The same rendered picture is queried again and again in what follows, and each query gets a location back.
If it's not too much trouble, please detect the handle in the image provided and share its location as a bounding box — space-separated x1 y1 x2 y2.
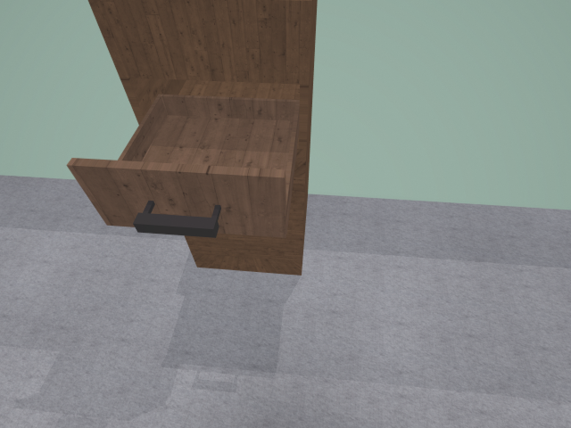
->
133 201 221 238

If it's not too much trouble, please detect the cabinet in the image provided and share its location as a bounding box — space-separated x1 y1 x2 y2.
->
88 0 318 276

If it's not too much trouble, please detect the drawer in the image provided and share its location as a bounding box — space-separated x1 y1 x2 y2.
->
67 95 300 238

